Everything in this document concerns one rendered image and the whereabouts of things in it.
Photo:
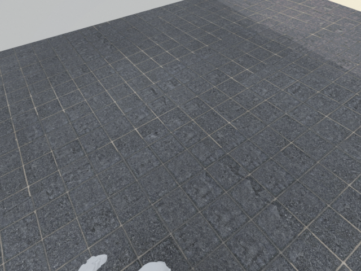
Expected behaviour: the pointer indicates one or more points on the left robot hand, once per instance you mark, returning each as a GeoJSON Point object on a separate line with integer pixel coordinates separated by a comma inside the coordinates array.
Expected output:
{"type": "Point", "coordinates": [94, 263]}

